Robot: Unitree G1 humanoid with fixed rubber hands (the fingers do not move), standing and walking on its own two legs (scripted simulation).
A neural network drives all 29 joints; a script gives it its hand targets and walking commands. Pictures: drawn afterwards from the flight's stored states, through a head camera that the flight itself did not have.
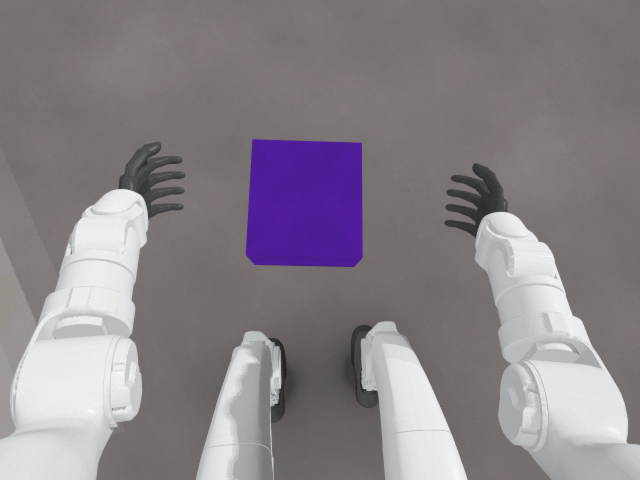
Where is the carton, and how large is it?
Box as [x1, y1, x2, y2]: [246, 139, 362, 266]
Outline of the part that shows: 252,139 246,255 254,264 354,266 362,257 361,143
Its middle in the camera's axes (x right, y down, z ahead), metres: -0.04 -0.08 +1.02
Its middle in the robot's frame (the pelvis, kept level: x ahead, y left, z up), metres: +0.57 +0.00 -0.59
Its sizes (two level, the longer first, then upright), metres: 0.294 0.276 0.166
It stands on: the floor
